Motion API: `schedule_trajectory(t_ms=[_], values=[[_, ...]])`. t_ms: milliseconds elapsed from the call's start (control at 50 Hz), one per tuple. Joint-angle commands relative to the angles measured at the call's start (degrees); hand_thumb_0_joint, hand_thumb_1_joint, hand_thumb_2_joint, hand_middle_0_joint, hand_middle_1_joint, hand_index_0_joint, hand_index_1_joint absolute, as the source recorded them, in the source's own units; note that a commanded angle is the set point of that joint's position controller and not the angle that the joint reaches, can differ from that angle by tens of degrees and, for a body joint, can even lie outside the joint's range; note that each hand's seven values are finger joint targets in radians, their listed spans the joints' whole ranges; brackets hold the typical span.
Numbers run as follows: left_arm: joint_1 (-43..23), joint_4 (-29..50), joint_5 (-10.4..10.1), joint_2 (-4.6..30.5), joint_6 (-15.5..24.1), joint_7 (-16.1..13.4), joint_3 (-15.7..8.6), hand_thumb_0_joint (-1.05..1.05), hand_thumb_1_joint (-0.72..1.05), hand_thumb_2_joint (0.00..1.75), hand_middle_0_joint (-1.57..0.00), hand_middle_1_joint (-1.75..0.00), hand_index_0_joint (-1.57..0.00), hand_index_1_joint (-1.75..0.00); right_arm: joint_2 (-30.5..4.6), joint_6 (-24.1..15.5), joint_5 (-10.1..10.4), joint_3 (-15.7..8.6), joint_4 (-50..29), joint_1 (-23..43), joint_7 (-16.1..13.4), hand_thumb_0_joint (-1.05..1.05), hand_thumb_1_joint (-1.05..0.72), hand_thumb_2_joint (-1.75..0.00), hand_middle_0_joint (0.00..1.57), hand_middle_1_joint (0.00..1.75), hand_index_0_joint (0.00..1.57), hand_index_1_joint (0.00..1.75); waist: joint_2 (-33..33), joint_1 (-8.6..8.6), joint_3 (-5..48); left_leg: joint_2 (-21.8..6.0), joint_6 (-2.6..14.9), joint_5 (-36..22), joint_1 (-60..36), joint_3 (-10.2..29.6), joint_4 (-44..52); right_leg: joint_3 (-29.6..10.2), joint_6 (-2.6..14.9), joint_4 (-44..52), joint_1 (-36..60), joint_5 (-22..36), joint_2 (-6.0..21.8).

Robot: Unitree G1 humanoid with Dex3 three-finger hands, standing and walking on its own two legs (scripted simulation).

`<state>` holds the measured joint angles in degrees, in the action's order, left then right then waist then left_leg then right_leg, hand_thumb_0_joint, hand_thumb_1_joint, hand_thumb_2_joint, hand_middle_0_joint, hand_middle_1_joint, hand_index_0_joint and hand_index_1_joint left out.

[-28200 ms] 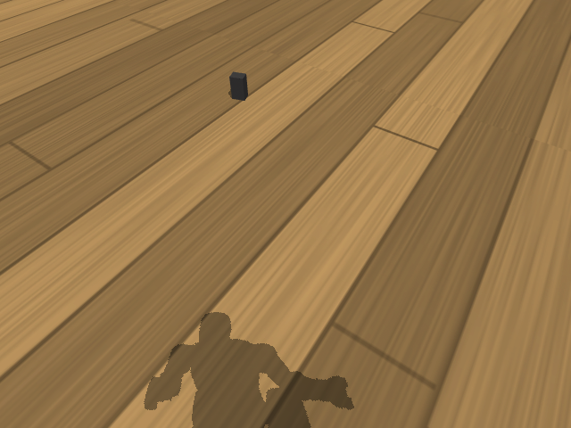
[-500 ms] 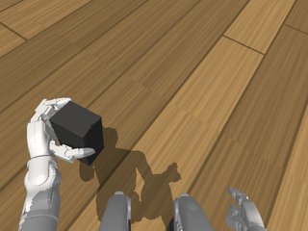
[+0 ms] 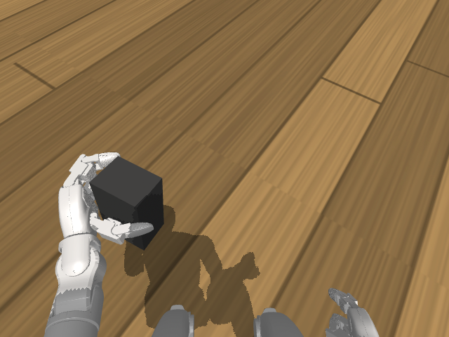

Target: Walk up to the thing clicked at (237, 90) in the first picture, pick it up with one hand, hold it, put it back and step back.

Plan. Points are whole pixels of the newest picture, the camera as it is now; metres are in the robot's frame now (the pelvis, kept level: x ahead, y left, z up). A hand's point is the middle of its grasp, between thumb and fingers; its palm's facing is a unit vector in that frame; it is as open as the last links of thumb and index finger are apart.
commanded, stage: lift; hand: left
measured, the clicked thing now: (131, 206) +0.34 +0.17 +0.01
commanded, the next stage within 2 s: hold in 0.66 s
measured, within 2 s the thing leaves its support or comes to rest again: neither
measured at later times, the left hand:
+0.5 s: hand (121, 186) +0.35 +0.17 +0.07, palm faces +0.24 -0.97 -0.02, open 13.1 cm
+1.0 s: hand (122, 177) +0.35 +0.16 +0.09, palm faces +0.25 -0.97 -0.01, open 13.1 cm
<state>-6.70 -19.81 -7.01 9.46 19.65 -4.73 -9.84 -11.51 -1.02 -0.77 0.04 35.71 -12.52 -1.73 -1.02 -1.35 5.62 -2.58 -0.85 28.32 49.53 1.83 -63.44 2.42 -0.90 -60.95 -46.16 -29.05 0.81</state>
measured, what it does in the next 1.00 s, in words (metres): stands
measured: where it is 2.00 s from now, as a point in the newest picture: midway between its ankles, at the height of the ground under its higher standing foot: outside the picture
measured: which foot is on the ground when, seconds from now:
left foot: down 0.00-1.00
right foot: down 0.00-1.00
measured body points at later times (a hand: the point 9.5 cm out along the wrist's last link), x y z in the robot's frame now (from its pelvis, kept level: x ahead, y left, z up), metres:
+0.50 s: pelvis +0.01 -0.01 +0.02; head +0.07 +0.00 +0.47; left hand +0.33 +0.22 +0.07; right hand +0.14 -0.25 -0.09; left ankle +0.02 +0.12 -0.66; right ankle +0.01 -0.13 -0.66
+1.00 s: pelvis +0.01 -0.01 +0.03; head +0.06 +0.00 +0.48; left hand +0.33 +0.22 +0.09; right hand +0.14 -0.25 -0.08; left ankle +0.02 +0.12 -0.66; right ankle +0.01 -0.13 -0.66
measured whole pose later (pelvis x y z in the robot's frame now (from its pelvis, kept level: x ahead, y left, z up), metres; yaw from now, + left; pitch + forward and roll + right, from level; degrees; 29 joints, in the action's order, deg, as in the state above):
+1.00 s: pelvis +0.01 -0.01 +0.03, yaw +0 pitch +9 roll -1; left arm -8.3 -21.8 -6.5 7.7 18.2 -6.8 -8.7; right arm -11.7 0.1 -0.9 -0.4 37.6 -12.6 -1.7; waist -0.8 -1.2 3.0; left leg -2.6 -1.4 24.3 35.9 1.1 -51.6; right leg 2.1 -0.4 -50.1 -33.2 -25.4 0.7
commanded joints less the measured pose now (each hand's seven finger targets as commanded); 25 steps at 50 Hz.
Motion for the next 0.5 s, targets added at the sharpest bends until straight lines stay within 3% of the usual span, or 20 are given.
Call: schedule_trajectory(t_ms=[0, 40, 60, 100, 140, 160, 240, 340, 360, 400, 420, 440, 480], values=[[-12.57, 11.88, -0.41, 7.18, 4.39, -0.32, -2.30, 0.00, -0.03, 1.14, -1.14, -1.30, -1.18, -1.28, -8.03, -1.56, 0.08, -3.23, -5.68, -1.31, -1.07, 0.00, -0.91, -0.89, 0.20, 0.30, 0.20, 0.30, -0.89, -0.67, 18.53, 1.42, 0.96, -16.60, -15.73, -0.24, 10.28, 0.27, 1.29, 9.38, 10.12, 19.22, -1.40], [-15.85, 16.44, -0.60, 6.65, 5.04, -0.22, -1.10, 0.00, -0.05, 1.13, -1.13, -1.30, -1.17, -1.28, -7.71, -1.75, 0.07, -3.03, -7.09, -0.12, -0.87, 0.00, -0.91, -0.89, 0.20, 0.30, 0.20, 0.30, -2.30, -0.47, 19.22, 1.36, 0.76, -16.62, -16.74, -0.25, 11.02, 0.35, 1.42, 9.66, 10.73, 19.21, -1.43], [-13.08, 11.45, -0.71, 6.55, 4.55, -0.35, -2.01, 0.00, -0.04, 1.14, -1.13, -1.30, -1.17, -1.28, -8.19, -1.40, 0.05, -3.29, -5.41, -1.33, -0.90, 0.00, -0.91, -0.89, 0.20, 0.30, 0.20, 0.30, -0.76, -0.67, 17.95, 1.22, 0.79, -17.19, -17.05, 0.08, 11.33, 0.63, 1.40, 9.90, 10.40, 19.14, -1.52], [-15.68, 15.64, -0.62, 6.72, 5.05, -0.49, -1.28, 0.00, -0.05, 1.12, -1.11, -1.28, -1.16, -1.26, -7.90, -1.47, 0.10, -3.09, -6.89, 0.07, -0.84, 0.00, -0.91, -0.89, 0.20, 0.30, 0.20, 0.30, -1.78, 0.03, 18.32, 1.44, 0.70, -17.10, -17.12, -0.31, 11.83, 0.40, 1.40, 10.35, 11.94, 19.39, -1.30], [-12.50, 11.10, -0.44, 6.39, 4.50, -0.64, -1.96, 0.00, -0.04, 1.12, -1.12, -1.28, -1.16, -1.27, -8.05, -1.08, 0.01, -3.43, -5.81, -0.86, -0.97, 0.00, -0.91, -0.89, 0.20, 0.30, 0.20, 0.30, 0.65, -0.61, 16.73, 1.46, 0.96, -15.61, -16.34, -0.46, 12.41, 0.25, 1.09, 11.44, 12.49, 18.64, -1.43], [-14.59, 15.02, -0.56, 6.26, 4.86, -0.58, -1.08, 0.00, -0.06, 1.12, -1.12, -1.28, -1.16, -1.27, -7.80, -1.31, 0.10, -3.04, -6.96, 0.28, -0.80, 0.00, -0.90, -0.89, 0.20, 0.30, 0.20, 0.30, -1.23, 0.01, 17.14, 1.60, 0.78, -15.89, -16.67, -0.74, 12.73, 0.11, 1.22, 11.63, 13.24, 18.88, -1.25], [-14.73, 13.97, -0.33, 6.53, 4.31, -0.78, -1.41, 0.00, -0.06, 1.11, -1.10, -1.26, -1.14, -1.25, -7.71, -1.01, 0.06, -3.14, -6.11, -0.58, -0.93, 0.00, -0.91, -0.89, 0.20, 0.30, 0.20, 0.30, -0.68, -0.34, 17.59, 1.53, 0.85, -18.01, -18.22, -0.88, 13.13, 0.03, 1.12, 12.25, 14.53, 20.93, -1.34], [-15.32, 13.01, -0.16, 6.72, 4.13, -1.11, -1.75, 0.00, -0.05, 1.12, -1.12, -1.28, -1.16, -1.26, -7.82, -0.86, -0.05, -3.28, -5.51, -0.08, -0.86, 0.00, -0.91, -0.89, 0.20, 0.30, 0.20, 0.30, -0.72, -0.17, 15.77, 1.63, 0.75, -15.76, -18.55, -0.89, 14.67, 0.03, 1.08, 13.65, 14.73, 18.80, -1.28], [-15.63, 14.39, -0.20, 6.02, 4.22, -1.06, -0.88, 0.00, -0.05, 1.11, -1.12, -1.27, -1.16, -1.26, -7.87, -0.91, 0.08, -3.29, -6.54, 0.60, -0.81, 0.00, -0.91, -0.89, 0.20, 0.30, 0.20, 0.30, -0.65, -0.30, 15.04, 1.67, 0.77, -15.06, -18.65, -1.01, 15.11, 0.00, 1.07, 14.15, 14.60, 18.28, -1.33], [-14.46, 12.64, -0.21, 6.78, 4.04, -1.08, -1.96, 0.00, -0.05, 1.10, -1.11, -1.27, -1.16, -1.25, -7.88, -0.88, 0.08, -3.34, -5.95, 0.35, -0.82, 0.00, -0.91, -0.89, 0.20, 0.30, 0.20, 0.30, 0.02, -0.21, 15.34, 1.76, 0.91, -15.40, -18.51, -1.34, 15.08, -0.24, 0.84, 14.59, 15.71, 18.96, -1.31], [-14.19, 13.51, -0.41, 5.47, 3.97, -0.99, -0.73, 0.00, -0.05, 1.10, -1.11, -1.27, -1.15, -1.25, -7.89, -0.95, 0.11, -3.31, -6.50, 0.55, -0.86, 0.00, -0.91, -0.89, 0.20, 0.30, 0.20, 0.30, 0.76, -0.38, 16.14, 1.75, 0.91, -16.35, -18.99, -1.29, 15.31, -0.18, 0.76, 14.55, 16.82, 20.03, -1.27], [-15.46, 14.43, -0.68, 6.61, 4.13, -1.07, -1.81, 0.00, -0.06, 1.09, -1.11, -1.27, -1.15, -1.25, -7.77, -0.90, 0.15, -3.14, -5.95, 0.20, -0.83, 0.00, -0.91, -0.89, 0.20, 0.30, 0.20, 0.30, -0.13, -0.22, 15.74, 1.85, 0.96, -16.81, -19.08, -1.58, 15.06, -0.41, 0.72, 14.92, 16.86, 20.65, -1.24], [-12.57, 11.23, -0.15, 5.98, 3.45, -1.25, -1.50, 0.00, -0.06, 1.11, -1.11, -1.27, -1.15, -1.26, -7.84, -0.95, 0.13, -3.23, -5.61, 0.29, -0.90, 0.00, -0.91, -0.89, 0.20, 0.30, 0.20, 0.30, 1.79, -0.40, 15.01, 1.85, 1.07, -16.32, -19.08, -1.74, 15.39, -0.55, 0.50, 15.41, 17.33, 20.46, -1.17]])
